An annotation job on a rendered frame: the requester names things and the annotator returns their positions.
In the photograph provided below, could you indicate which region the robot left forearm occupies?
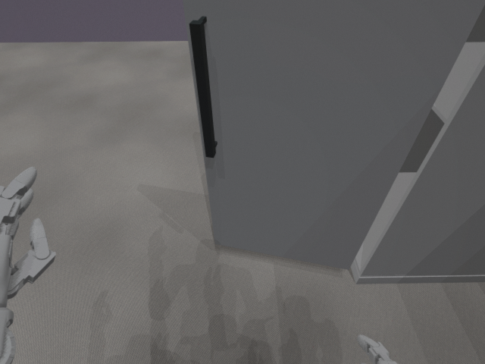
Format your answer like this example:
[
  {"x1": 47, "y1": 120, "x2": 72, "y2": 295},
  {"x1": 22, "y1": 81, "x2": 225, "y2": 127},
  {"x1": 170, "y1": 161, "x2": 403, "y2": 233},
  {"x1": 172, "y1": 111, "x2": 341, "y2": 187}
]
[{"x1": 0, "y1": 307, "x2": 16, "y2": 364}]

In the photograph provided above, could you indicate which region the fridge door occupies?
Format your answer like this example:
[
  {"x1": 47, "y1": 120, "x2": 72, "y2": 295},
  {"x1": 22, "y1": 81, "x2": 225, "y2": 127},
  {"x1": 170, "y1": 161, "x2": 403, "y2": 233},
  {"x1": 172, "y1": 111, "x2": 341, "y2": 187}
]
[{"x1": 183, "y1": 0, "x2": 485, "y2": 270}]

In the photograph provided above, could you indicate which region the robot right hand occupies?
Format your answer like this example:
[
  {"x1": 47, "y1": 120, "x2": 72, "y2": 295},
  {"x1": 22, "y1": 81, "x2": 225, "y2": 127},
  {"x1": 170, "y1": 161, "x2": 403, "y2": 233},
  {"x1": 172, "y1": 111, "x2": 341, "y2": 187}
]
[{"x1": 357, "y1": 334, "x2": 397, "y2": 364}]

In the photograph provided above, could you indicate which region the robot left hand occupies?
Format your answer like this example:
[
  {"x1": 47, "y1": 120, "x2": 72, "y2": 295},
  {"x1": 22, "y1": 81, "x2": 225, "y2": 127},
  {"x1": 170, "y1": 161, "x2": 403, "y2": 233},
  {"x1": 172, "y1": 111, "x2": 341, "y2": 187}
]
[{"x1": 0, "y1": 167, "x2": 56, "y2": 308}]

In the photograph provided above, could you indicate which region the handle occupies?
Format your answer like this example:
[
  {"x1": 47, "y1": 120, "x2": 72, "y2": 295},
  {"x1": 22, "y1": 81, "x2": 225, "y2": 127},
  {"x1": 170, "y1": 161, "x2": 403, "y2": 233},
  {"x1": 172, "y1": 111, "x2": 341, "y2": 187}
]
[{"x1": 189, "y1": 16, "x2": 217, "y2": 158}]

